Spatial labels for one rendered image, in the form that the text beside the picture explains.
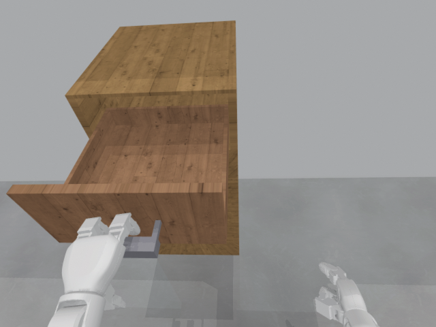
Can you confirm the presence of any handle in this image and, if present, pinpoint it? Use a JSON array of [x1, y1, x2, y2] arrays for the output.
[[123, 220, 161, 258]]

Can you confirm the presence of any right robot forearm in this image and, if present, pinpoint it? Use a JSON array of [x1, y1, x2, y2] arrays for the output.
[[343, 309, 379, 327]]

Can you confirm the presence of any cabinet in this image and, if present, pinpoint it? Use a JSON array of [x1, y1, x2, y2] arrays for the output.
[[65, 20, 239, 255]]

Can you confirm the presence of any drawer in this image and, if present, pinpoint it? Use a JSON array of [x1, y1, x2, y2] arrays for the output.
[[6, 104, 229, 244]]

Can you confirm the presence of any left robot forearm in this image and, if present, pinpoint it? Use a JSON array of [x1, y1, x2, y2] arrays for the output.
[[48, 291, 106, 327]]

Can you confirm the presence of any right robot hand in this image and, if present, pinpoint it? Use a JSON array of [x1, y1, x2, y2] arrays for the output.
[[315, 262, 367, 325]]

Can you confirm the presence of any left robot hand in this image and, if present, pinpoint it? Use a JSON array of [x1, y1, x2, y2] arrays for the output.
[[62, 213, 140, 311]]

